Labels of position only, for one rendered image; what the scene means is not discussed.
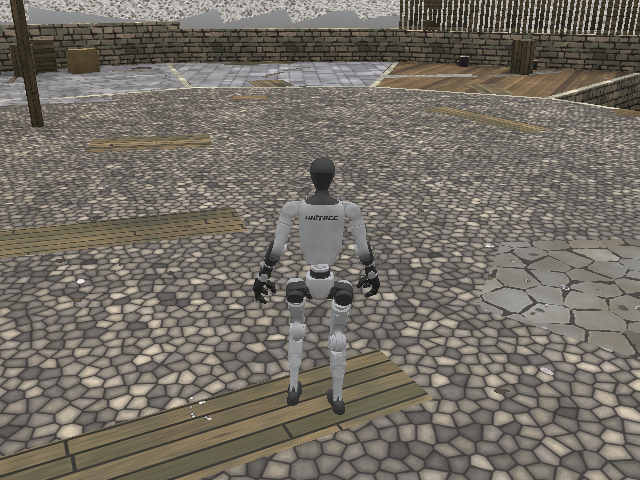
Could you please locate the robot left hand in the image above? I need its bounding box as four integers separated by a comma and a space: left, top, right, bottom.
253, 278, 276, 304

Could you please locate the robot right hand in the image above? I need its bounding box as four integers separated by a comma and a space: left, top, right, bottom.
357, 275, 380, 297

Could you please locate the robot torso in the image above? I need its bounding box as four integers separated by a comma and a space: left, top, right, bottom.
298, 196, 345, 300

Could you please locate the right robot forearm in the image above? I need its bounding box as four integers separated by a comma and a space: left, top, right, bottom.
359, 241, 378, 279

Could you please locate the left robot forearm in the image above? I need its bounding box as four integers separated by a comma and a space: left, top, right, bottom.
257, 240, 280, 282

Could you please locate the left robot upper arm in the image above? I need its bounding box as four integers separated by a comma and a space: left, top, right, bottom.
271, 201, 301, 256

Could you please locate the robot right foot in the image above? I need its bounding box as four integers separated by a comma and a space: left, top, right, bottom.
327, 389, 345, 415

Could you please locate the right robot upper arm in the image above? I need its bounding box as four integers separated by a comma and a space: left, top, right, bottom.
342, 201, 370, 256

